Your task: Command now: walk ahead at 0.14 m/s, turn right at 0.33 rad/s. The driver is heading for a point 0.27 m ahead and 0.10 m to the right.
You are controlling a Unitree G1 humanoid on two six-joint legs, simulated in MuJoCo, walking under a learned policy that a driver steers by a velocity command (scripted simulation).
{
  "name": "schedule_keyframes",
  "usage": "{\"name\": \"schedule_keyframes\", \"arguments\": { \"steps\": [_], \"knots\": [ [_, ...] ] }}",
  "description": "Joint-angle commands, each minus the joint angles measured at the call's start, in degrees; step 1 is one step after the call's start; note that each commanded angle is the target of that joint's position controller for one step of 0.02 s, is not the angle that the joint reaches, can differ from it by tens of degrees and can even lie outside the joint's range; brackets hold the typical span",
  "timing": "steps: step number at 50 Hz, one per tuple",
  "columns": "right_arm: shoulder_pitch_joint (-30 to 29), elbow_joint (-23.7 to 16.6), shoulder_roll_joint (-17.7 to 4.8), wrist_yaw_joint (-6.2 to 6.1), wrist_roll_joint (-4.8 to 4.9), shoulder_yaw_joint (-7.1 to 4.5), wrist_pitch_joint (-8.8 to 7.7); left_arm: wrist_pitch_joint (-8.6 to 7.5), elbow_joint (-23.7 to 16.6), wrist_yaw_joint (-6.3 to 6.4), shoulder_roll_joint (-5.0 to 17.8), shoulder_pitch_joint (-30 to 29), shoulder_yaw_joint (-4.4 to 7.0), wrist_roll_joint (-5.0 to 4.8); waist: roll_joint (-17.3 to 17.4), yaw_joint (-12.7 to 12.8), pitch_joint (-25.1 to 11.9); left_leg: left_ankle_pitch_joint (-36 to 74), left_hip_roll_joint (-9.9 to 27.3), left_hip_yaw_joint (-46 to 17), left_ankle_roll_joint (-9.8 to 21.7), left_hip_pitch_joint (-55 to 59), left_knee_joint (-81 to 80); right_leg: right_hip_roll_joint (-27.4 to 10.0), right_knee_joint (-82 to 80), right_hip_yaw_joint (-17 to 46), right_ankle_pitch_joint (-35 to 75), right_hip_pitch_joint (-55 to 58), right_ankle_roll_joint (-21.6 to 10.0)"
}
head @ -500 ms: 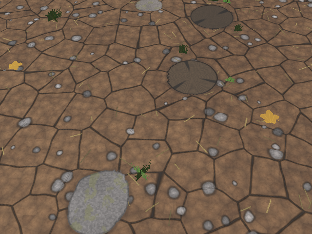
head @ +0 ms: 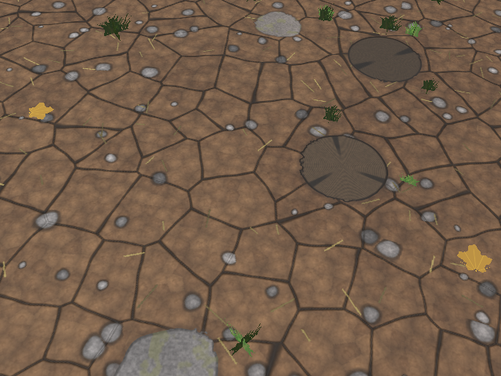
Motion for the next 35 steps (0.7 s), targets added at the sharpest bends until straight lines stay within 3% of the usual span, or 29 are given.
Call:
{"name": "schedule_keyframes", "arguments": {
  "steps": [1, 4, 8, 13, 15, 16, 17, 18, 19, 20, 21, 23, 24, 28, 35],
  "knots": [
    [5.0, -1.2, -6.7, -1.50, 0.14, -1.98, 0.25, 1.90, -2.0, -0.34, 4.7, 4.5, 1.90, 1.29, 7.8, -1.6, -7.4, 34.0, 16.0, -9.3, 8.8, 10.1, -11.3, -2.6, 5.7, 0.5, 4.4, -5.5, 1.3],
    [4.1, -1.2, -7.3, -1.66, -0.27, -2.41, -0.01, 3.44, -3.0, -0.58, 3.8, 3.9, 2.29, 1.14, 6.8, -0.2, -8.5, 27.1, 16.2, -5.7, 10.1, 7.0, -12.7, -2.3, 4.7, -0.3, 6.6, -4.6, 2.1],
    [4.0, -0.6, -7.8, -1.77, -0.72, -2.88, 0.85, 4.93, -6.2, -1.57, 3.3, -2.3, 1.94, 1.50, 9.1, -1.6, -6.6, 7.7, 15.8, -2.9, 9.4, 5.0, -14.7, -3.7, -6.3, -1.7, 10.2, -4.2, 1.7],
    [5.9, 0.0, -10.9, -1.12, -0.93, -4.26, 2.43, 5.11, -9.7, -2.38, 4.6, -6.3, 1.93, 1.12, 8.5, -3.4, -7.2, 1.0, 18.8, -3.0, 8.9, 6.5, -11.8, -2.8, -15.8, -4.5, 6.6, 0.0, 0.0],
    [5.4, -0.3, -12.6, -0.74, -0.62, -5.02, 2.93, 4.58, -9.9, -2.80, 4.8, -4.6, 2.01, 1.10, 7.5, -2.4, -8.2, -15.9, 18.6, -2.2, 6.2, 3.6, -11.2, -1.6, -23.6, -6.1, 7.4, 6.6, -2.1],
    [5.1, -0.5, -12.0, -0.61, -0.64, -5.07, 3.32, 4.28, -8.6, -2.99, 5.9, -1.2, 2.54, 1.20, 5.1, -1.1, -7.9, -25.6, 17.0, -0.8, 3.6, -1.6, -8.5, -0.1, -28.0, -5.8, 6.0, 13.0, -3.7],
    [4.6, -1.1, -9.3, -0.20, -0.93, -4.61, 3.95, 3.84, -6.8, -2.71, 8.5, 3.8, 3.38, 1.40, -4.6, 0.8, -5.2, -32.2, 12.3, 4.1, 0.1, -8.8, 3.4, -4.6, -38.3, 3.9, -3.8, 16.7, -6.3],
    [1.3, -4.9, -3.9, 0.20, -0.58, -3.05, 4.33, 3.66, -8.0, -2.10, 15.7, 5.9, 4.99, 1.20, -20.3, 2.5, -1.5, -32.4, 1.1, 8.0, -4.3, -24.5, 21.9, -21.1, -51.5, 33.7, -26.1, 16.8, -13.2],
    [-4.2, -6.3, -8.6, 0.21, -2.05, -4.09, 4.02, 3.67, -8.5, -0.95, 15.0, 4.5, 4.78, 1.72, -11.0, 3.3, 4.2, -23.3, 0.9, -3.2, -4.2, -26.5, 26.6, -22.1, -57.2, 38.5, -26.5, 9.4, -15.8],
    [-2.7, -6.0, -9.7, 0.78, -0.98, -4.65, 3.40, 3.68, -8.6, 0.07, 13.2, 0.9, 4.12, 1.39, -9.5, -0.3, 5.2, -15.8, 2.5, -5.2, -4.2, -24.6, 26.9, -19.5, -56.6, 32.7, -21.9, 6.9, -14.3],
    [0.6, -4.4, -10.1, 1.38, -0.52, -4.81, 2.65, 3.25, -9.2, 0.15, 11.8, -2.3, 3.66, 0.80, -8.7, -2.9, 4.7, -10.5, 2.9, -5.6, -4.5, -22.1, 25.6, -16.0, -56.0, 27.3, -13.7, 7.1, -12.3],
    [4.0, -1.5, -9.8, 1.97, -1.99, -5.00, 1.97, 1.53, -10.0, -0.38, 10.0, -4.4, 3.22, 0.56, -5.7, -3.7, 0.4, -4.5, 2.3, -4.6, -4.6, -18.6, 26.5, -11.1, -53.4, 19.7, 1.6, 10.8, -10.8],
    [4.7, -1.0, -9.0, 2.13, -1.92, -4.95, 2.05, 0.73, -9.7, -0.66, 9.0, -3.5, 2.89, 0.34, -3.7, -3.8, -1.3, -3.4, 1.9, -4.6, -4.6, -18.0, 26.8, -10.6, -52.0, 17.7, 8.5, 13.0, -10.8],
    [4.2, -0.8, -6.8, 1.47, -1.03, -4.27, 2.50, -1.01, -7.9, -0.71, 9.0, 1.1, 2.88, 0.38, -4.0, -2.8, -2.9, -3.5, 1.4, -3.7, -5.6, -16.1, 22.6, -10.4, -46.8, 12.7, 37.9, 17.1, -11.4],
    [1.8, -1.2, -6.2, 0.62, -0.18, -3.25, 2.31, -0.09, -6.3, 0.27, 9.2, 2.6, 2.44, 1.00, -5.8, -0.7, -3.7, -5.8, -0.3, -2.7, -3.4, -6.7, 10.4, -11.5, -39.0, 11.2, 57.3, 17.4, -10.8]
  ]
}}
